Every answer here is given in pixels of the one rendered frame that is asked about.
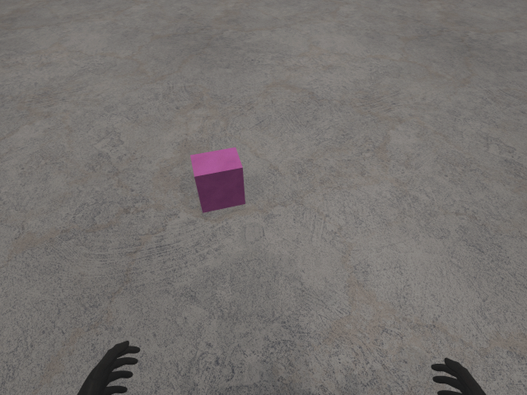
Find carton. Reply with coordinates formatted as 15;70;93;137
190;147;245;213

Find robot right hand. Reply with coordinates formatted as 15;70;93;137
431;358;486;395

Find robot left hand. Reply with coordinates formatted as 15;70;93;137
77;341;140;395

